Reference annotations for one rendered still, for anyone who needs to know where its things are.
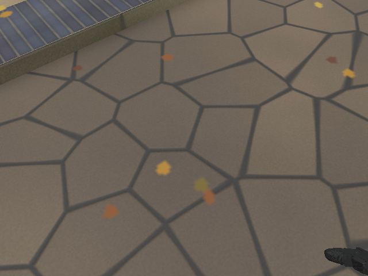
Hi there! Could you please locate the right robot hand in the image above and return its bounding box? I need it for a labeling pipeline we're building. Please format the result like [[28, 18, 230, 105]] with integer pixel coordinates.
[[324, 247, 368, 275]]

